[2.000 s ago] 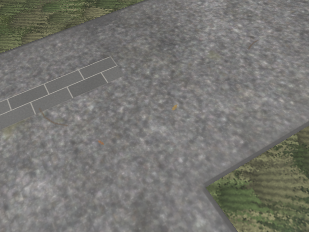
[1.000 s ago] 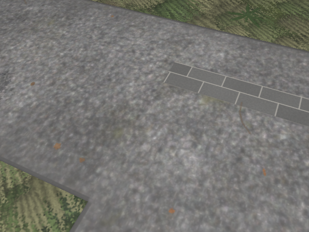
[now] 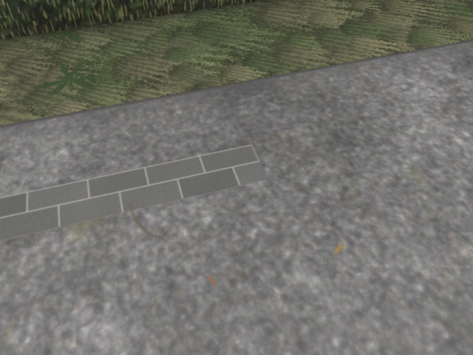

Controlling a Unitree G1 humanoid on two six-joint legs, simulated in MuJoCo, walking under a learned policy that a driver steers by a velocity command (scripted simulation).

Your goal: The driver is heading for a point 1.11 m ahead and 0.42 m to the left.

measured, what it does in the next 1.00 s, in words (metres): walks ahead, turning left: right foot, then left foot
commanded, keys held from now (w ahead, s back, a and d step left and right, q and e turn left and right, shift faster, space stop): w+q+shift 0.98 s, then w+e+shift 0.02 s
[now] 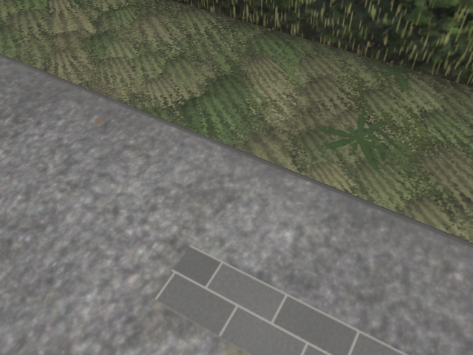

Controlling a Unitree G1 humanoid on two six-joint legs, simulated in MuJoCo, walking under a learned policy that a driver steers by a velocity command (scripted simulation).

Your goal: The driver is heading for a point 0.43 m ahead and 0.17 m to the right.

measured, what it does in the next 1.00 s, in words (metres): walks ahead: right foot, then left foot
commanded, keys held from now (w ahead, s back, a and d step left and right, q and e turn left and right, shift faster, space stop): w+e+shift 0.22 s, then shift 0.78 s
